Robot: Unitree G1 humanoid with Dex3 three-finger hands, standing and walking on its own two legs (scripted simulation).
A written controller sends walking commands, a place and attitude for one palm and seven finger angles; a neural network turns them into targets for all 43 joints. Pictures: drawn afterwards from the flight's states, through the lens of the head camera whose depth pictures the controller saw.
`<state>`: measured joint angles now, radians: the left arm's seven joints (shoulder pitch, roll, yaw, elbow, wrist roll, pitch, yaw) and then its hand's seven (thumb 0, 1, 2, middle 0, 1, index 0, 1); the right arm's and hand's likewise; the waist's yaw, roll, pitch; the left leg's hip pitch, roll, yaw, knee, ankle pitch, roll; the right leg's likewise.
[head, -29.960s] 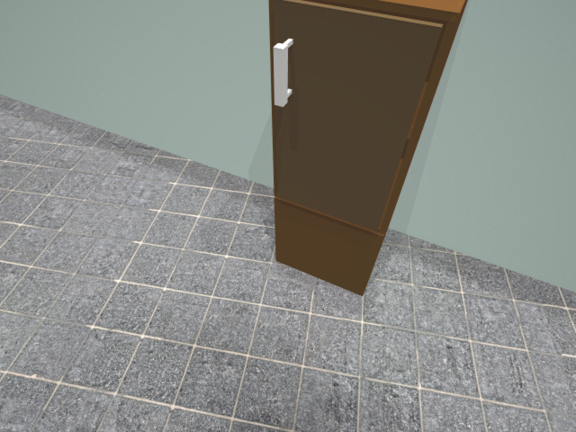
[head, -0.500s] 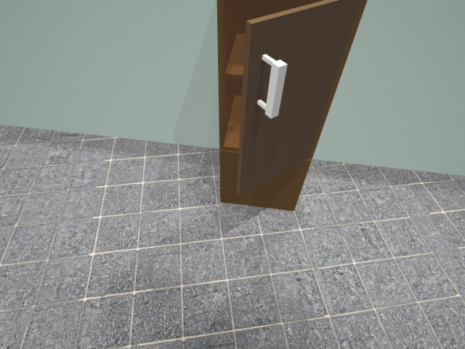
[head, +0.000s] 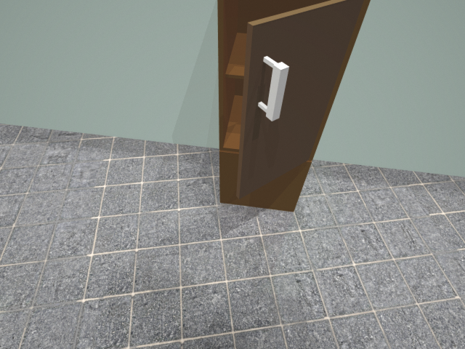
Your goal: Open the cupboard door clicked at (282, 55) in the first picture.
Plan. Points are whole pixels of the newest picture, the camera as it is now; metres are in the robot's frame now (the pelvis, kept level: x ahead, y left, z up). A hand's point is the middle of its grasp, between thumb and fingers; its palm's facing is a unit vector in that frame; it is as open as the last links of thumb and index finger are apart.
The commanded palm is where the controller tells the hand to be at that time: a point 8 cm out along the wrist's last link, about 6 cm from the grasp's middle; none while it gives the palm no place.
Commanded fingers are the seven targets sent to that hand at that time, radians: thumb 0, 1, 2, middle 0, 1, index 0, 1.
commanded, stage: walk to a spot facing it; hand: left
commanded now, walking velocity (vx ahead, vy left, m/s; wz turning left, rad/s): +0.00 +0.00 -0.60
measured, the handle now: (270, 89) +0.65 -0.04 +0.10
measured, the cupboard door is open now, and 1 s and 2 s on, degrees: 42 42 42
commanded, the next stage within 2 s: none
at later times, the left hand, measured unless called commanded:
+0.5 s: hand out of the picture +0.06 +0.18 -0.17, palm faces -0.13 -0.95 -0.29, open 7.4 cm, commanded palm none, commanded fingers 0.00 0.90 0.90 -0.20 -0.30 -0.20 -0.30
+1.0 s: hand (163, 328) +0.19 +0.15 -0.18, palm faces -0.44 -0.88 -0.20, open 7.4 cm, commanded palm none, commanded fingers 0.00 0.90 0.90 -0.20 -0.30 -0.20 -0.30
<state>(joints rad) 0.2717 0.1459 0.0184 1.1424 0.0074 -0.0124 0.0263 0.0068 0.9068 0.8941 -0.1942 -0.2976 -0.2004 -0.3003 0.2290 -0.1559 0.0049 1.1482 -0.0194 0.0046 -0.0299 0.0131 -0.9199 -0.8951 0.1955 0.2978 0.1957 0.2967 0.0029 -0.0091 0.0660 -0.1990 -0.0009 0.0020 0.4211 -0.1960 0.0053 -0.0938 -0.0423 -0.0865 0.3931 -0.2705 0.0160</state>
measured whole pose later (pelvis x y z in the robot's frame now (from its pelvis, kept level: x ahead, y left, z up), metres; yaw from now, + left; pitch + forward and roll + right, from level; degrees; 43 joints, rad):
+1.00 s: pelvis +0.01 +0.01 +0.00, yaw -31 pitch +1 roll -2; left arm 0.15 0.27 0.10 0.90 0.02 0.05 -0.03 0.01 0.91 0.89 -0.19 -0.30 -0.20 -0.30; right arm 0.16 -0.18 -0.01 0.88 -0.03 0.01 -0.04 0.01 -0.90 -0.89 0.20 0.30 0.20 0.30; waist 0.04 -0.03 0.14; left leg -0.23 0.10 0.06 0.52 -0.31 -0.02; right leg -0.47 -0.01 -0.02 0.98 -0.48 0.05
